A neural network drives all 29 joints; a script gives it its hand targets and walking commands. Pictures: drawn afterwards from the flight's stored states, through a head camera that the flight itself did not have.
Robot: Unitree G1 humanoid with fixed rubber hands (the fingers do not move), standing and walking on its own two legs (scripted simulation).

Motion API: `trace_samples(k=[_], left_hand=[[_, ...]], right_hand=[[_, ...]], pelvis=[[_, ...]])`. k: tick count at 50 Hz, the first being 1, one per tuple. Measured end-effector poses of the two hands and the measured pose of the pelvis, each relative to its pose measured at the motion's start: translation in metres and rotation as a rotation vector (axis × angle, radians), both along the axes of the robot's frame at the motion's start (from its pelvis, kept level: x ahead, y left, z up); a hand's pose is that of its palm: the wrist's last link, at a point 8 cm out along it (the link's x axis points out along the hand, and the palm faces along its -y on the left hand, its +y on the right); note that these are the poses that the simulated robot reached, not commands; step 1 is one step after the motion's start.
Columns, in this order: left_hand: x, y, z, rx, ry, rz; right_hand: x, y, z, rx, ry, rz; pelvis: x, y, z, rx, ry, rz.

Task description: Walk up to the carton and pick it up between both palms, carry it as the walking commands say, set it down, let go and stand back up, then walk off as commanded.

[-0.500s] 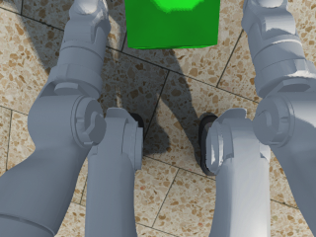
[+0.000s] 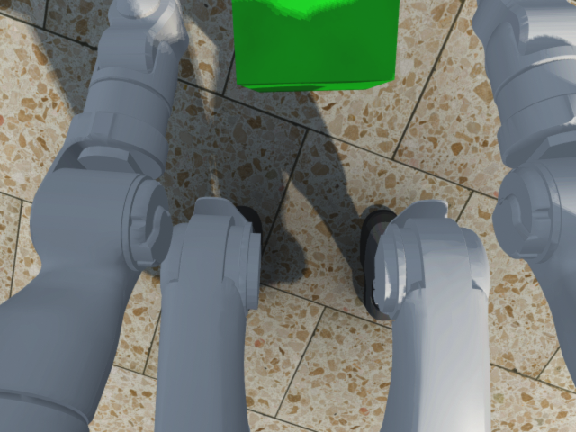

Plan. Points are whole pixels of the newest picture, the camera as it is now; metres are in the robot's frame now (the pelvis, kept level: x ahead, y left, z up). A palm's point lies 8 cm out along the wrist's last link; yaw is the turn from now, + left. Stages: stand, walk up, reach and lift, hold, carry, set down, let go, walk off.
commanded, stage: set down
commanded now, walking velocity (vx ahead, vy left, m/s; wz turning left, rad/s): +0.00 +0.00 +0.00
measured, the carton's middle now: out of the picture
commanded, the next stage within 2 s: let go in 1.28 s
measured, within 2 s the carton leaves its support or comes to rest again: neither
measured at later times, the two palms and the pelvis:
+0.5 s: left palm out of the picture +0.55 +0.16 -0.01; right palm out of the picture +0.56 -0.18 -0.02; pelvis +0.01 +0.00 +0.10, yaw +0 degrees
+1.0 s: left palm out of the picture +0.55 +0.17 +0.14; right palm out of the picture +0.56 -0.19 +0.14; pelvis +0.03 +0.00 +0.24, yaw +0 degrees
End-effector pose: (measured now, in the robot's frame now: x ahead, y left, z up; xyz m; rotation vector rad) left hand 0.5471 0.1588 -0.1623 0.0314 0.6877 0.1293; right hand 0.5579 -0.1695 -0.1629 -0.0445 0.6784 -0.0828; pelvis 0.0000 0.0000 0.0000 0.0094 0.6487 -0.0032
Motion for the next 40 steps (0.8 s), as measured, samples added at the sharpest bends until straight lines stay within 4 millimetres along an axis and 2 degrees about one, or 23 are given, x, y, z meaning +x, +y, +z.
trace_samples(k=[5, 12, 22, 40], left_hand=[[0.001, 0.002, 0.024, 0.005, -0.031, 0.02], [0.0, 0.004, 0.068, 0.012, -0.045, 0.034], [0.002, 0.003, 0.13, 0.017, -0.062, 0.036], [-0.001, 0.012, 0.235, 0.023, -0.078, 0.048]], right_hand=[[0.0, -0.004, 0.022, -0.012, -0.03, -0.01], [-0.001, -0.009, 0.067, -0.023, -0.044, -0.016], [0.001, -0.009, 0.129, -0.027, -0.055, -0.016], [0.001, -0.015, 0.235, -0.031, -0.065, -0.019]], pelvis=[[-0.001, 0.0, 0.011, 0.001, 0.033, 0.003], [-0.002, 0.0, 0.036, 0.003, 0.079, 0.002], [0.002, 0.0, 0.084, 0.006, 0.141, -0.002], [0.023, -0.001, 0.177, 0.006, 0.195, -0.01]])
